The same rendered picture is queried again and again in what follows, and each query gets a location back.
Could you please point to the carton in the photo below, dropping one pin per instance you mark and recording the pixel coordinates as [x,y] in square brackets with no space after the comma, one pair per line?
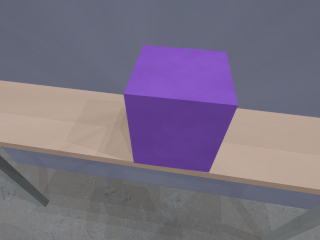
[179,105]

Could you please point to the table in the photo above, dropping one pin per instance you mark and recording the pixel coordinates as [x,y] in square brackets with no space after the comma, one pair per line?
[261,148]

